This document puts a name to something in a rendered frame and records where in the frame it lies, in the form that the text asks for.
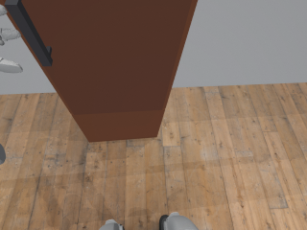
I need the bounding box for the handle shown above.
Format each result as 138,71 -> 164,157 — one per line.
4,0 -> 53,67

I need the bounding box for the right robot thigh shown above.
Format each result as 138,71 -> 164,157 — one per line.
163,215 -> 199,230

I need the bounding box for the robot left hand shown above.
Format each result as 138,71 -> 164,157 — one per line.
0,4 -> 23,74

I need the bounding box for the right robot shin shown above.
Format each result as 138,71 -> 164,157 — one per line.
167,212 -> 179,219

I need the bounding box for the cupboard door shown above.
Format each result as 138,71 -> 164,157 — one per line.
3,0 -> 192,115

